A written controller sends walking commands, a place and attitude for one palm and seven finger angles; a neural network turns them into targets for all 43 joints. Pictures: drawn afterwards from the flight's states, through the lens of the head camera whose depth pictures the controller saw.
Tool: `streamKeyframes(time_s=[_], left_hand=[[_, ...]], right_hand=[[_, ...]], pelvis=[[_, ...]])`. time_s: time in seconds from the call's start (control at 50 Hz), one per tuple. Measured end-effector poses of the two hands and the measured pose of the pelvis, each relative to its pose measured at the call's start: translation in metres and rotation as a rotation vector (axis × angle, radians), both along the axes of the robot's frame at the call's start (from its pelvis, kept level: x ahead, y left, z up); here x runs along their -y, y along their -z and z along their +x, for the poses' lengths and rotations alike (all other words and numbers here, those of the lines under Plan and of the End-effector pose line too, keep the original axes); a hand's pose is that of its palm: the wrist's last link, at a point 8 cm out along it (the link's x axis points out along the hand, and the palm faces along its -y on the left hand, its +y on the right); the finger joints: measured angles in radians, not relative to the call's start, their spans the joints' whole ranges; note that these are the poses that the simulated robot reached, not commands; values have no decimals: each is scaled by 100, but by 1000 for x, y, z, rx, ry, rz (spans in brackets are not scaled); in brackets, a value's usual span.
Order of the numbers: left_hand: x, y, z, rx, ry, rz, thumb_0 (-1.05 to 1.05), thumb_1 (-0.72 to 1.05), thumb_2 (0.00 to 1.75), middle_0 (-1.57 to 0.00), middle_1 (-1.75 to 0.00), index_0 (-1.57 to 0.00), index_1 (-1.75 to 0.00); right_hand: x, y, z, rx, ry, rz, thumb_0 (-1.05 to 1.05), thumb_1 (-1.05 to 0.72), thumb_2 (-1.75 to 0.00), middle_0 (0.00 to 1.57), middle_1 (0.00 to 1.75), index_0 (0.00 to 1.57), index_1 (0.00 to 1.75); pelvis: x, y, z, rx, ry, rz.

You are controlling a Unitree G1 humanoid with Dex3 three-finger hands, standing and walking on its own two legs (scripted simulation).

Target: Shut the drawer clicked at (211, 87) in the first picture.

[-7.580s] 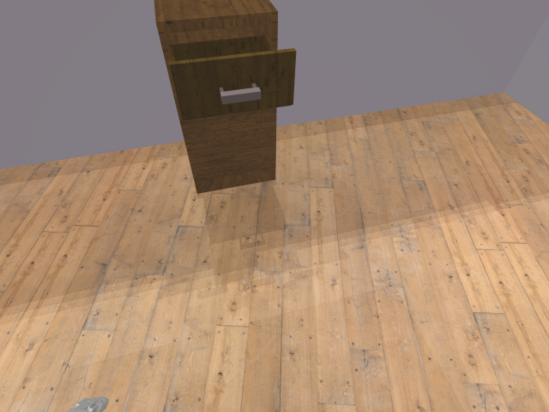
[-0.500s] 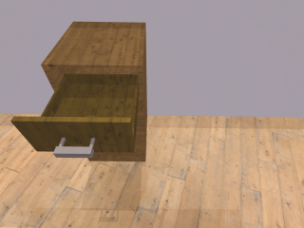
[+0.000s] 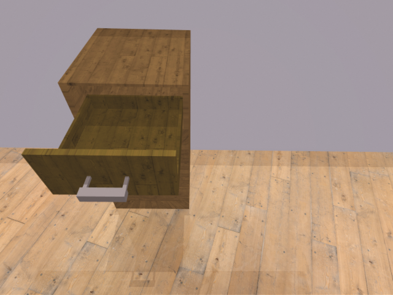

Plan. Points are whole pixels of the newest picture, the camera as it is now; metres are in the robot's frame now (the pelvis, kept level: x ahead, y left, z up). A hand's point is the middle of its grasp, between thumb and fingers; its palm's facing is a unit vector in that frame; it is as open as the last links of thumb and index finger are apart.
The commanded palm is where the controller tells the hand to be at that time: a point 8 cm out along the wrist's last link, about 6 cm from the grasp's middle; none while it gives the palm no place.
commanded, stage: come to a stop and stand still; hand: left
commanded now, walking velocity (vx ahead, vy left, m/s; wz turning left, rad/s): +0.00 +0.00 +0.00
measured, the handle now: (105, 187) +0.38 +0.26 -0.05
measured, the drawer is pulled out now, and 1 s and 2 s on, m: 0.30 0.30 0.30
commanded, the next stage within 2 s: look again from close up in 0.76 s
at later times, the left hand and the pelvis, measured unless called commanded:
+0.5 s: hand out of the picture +0.02 +0.18 -0.17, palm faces +0.04 -0.98 -0.19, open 7.4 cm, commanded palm none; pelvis +0.02 +0.01 +0.00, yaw +0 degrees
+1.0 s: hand out of the picture +0.07 +0.20 -0.17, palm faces -0.01 -0.97 -0.26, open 7.4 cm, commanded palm none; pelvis +0.04 +0.01 +0.00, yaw +0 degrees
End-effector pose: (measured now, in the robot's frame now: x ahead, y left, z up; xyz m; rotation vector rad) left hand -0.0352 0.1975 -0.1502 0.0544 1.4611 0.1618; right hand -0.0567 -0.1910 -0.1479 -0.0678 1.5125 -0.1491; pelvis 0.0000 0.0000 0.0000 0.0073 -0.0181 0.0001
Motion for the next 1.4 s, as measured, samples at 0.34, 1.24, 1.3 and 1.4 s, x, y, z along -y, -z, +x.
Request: streamKeyframes(time_s=[0.34, 1.24, 1.3, 1.4], left_hand=[[-24, -5, 27, 23, 30, 36, 1, 91, 90, -20, -30, -20, -30], [-47, -12, 105, 187, 114, 97, 1, 92, 89, -20, -30, -20, -30], [-47, -11, 100, 170, 113, 90, 1, 92, 90, -20, -30, -20, -30], [-45, -8, 86, 132, 106, 78, 1, 91, 90, -20, -30, -20, -30]], right_hand=[[-4, 1, 50, 89, -21, -12, 1, -91, -90, 20, 30, 20, 30], [16, 4, 101, 196, -80, -38, 1, -93, -90, 20, 30, 20, 30], [14, 4, 92, 170, -75, -36, 1, -92, -90, 20, 30, 20, 30], [13, 2, 77, 126, -66, -37, 1, -91, -90, 20, 30, 20, 30]], pelvis=[[-12, -1, 16, -2, 8, 2], [-15, 4, 33, 22, 9, 5], [-15, 3, 32, 22, 11, 5], [-14, 2, 30, 22, 11, 4]])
